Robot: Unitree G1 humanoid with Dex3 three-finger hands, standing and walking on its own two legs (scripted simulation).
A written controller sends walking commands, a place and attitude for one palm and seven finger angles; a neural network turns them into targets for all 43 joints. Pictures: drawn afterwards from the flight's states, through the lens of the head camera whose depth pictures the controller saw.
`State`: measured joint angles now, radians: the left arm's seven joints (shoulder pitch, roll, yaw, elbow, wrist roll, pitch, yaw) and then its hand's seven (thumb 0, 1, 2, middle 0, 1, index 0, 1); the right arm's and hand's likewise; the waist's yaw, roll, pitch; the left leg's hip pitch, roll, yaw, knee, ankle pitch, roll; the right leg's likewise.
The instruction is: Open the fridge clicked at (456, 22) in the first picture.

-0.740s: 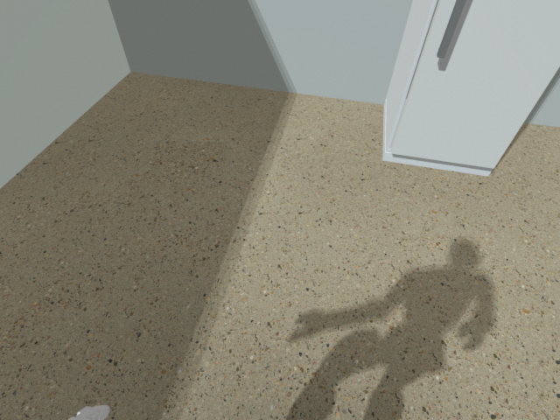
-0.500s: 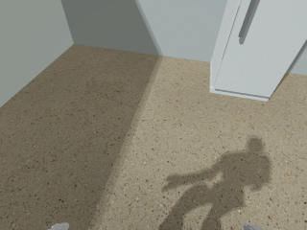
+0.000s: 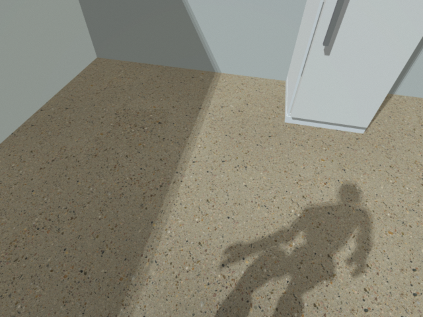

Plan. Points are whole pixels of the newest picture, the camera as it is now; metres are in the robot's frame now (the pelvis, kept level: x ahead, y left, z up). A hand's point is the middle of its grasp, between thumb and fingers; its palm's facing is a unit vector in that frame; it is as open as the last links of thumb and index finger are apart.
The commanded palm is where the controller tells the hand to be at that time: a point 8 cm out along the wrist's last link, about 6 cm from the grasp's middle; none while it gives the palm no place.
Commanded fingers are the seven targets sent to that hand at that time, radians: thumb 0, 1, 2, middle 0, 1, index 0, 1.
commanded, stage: stand and wait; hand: left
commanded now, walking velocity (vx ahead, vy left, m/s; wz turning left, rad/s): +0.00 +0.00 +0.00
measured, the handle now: out of the picture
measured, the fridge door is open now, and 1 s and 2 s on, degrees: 0 0 0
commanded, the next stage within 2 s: look at it before walking up in 0.14 s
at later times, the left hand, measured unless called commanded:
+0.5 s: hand out of the picture +0.08 +0.24 -0.16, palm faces -0.04 -0.94 -0.33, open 7.4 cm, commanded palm none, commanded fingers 0.00 0.90 0.90 -0.20 -0.30 -0.20 -0.30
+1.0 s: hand out of the picture +0.08 +0.23 -0.16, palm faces -0.06 -0.94 -0.33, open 7.4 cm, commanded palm none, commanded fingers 0.00 0.90 0.90 -0.20 -0.30 -0.20 -0.30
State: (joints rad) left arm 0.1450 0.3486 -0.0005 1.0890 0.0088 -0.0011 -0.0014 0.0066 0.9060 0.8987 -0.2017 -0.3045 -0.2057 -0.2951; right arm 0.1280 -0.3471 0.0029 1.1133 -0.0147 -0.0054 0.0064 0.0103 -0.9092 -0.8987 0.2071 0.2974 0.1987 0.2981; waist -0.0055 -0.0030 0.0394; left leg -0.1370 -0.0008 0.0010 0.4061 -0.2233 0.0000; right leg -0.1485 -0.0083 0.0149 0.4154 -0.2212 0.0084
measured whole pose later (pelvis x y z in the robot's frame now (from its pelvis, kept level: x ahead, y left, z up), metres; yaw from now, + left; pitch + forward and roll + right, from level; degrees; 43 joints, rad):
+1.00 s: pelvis +0.00 +0.00 +0.00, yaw -4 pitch -2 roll +1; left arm 0.17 0.32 0.02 1.04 0.01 0.04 0.00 0.00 0.91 0.90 -0.20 -0.30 -0.20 -0.29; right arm 0.10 -0.30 -0.01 1.04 -0.02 0.01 -0.01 0.01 -0.91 -0.90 0.21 0.30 0.20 0.30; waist 0.01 -0.01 0.05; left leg -0.18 0.03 0.07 0.47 -0.26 -0.01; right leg -0.23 0.02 0.08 0.50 -0.24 0.00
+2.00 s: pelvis +0.18 -0.03 -0.01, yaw -37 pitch +0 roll -2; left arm 0.09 0.24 0.08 0.94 0.03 0.04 -0.05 0.01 0.91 0.90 -0.19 -0.30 -0.20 -0.29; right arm 0.49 -0.14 -0.01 1.08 -0.03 -0.07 -0.03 0.01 -0.91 -0.90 0.20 0.30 0.20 0.30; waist -0.05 -0.03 0.09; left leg 0.11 0.06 0.29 0.31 -0.42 0.00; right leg -0.61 -0.04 -0.12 0.85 -0.17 -0.01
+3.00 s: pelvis +0.52 -0.32 -0.01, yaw -57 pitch -1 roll +1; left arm 0.18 0.19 0.09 1.04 0.03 0.01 -0.03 0.01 0.93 0.90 -0.19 -0.30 -0.20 -0.29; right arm 0.44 -0.15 -0.05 1.14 -0.04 -0.06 -0.01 0.00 -0.93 -0.90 0.20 0.30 0.19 0.30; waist -0.04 0.00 0.06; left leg 0.05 0.09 0.33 0.37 -0.37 -0.04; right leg -0.51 -0.10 -0.12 0.71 -0.20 -0.02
